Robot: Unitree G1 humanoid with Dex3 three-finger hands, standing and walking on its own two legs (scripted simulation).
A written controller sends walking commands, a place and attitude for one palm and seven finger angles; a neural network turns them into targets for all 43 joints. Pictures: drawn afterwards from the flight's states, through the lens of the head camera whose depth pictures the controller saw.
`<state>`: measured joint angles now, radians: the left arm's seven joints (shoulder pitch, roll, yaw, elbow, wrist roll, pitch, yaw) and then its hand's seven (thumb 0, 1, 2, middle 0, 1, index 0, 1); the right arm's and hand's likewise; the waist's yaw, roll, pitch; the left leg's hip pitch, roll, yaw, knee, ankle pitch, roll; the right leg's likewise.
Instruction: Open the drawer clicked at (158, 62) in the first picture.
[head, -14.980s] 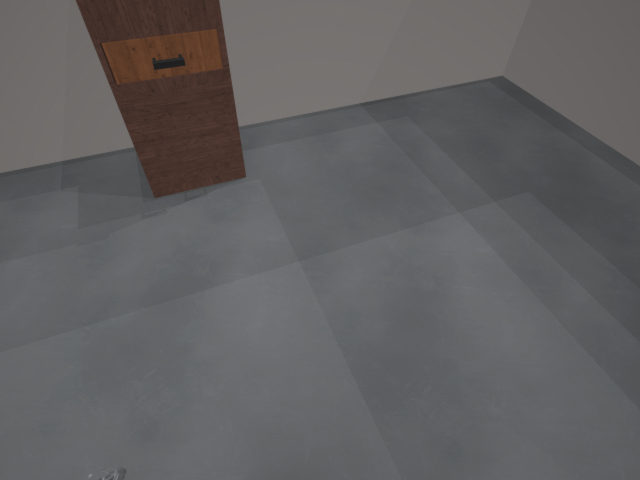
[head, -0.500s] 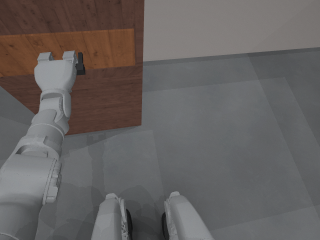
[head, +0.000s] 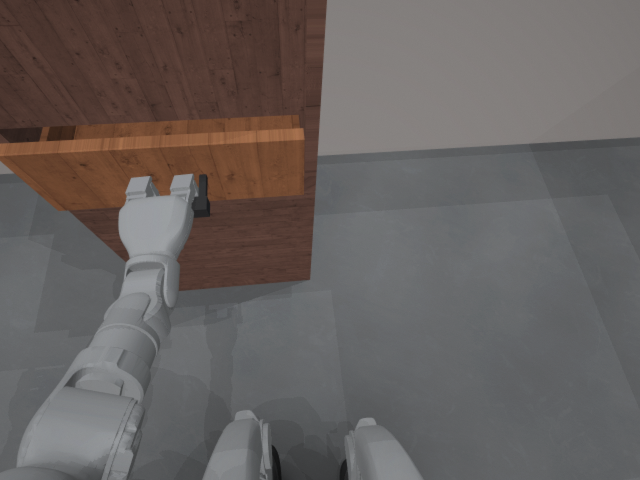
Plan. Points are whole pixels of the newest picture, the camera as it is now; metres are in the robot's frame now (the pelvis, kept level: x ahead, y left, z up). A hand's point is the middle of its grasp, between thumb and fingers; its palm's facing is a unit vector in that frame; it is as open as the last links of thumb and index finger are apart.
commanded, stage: pull the drawer open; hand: left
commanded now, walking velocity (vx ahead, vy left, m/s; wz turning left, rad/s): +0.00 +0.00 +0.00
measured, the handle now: (170, 196) +0.50 +0.20 -0.05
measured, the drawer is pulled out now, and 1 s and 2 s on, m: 0.04 0.16 0.26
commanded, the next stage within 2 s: none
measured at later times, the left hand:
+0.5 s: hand (170, 281) +0.38 +0.19 -0.07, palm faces -0.03 -0.07 -1.00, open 5.8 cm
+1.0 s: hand (168, 321) +0.32 +0.19 -0.07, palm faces -0.04 -0.07 -1.00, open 5.8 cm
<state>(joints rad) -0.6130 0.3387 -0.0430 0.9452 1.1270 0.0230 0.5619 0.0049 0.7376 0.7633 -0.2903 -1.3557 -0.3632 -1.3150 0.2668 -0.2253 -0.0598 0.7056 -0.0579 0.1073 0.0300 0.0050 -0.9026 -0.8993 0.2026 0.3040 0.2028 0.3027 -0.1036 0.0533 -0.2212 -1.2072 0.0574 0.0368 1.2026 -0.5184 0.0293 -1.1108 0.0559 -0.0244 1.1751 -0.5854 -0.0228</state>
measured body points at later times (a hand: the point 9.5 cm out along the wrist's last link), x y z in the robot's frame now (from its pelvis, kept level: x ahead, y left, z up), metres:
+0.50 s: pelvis +0.01 +0.00 +0.01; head +0.13 +0.01 +0.45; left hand +0.37 +0.19 -0.01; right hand +0.11 -0.26 -0.12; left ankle +0.01 +0.10 -0.63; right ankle -0.03 -0.11 -0.63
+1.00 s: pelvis -0.01 +0.00 +0.01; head +0.09 +0.00 +0.45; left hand +0.32 +0.19 -0.01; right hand +0.11 -0.25 -0.12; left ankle +0.01 +0.10 -0.63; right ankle -0.03 -0.11 -0.63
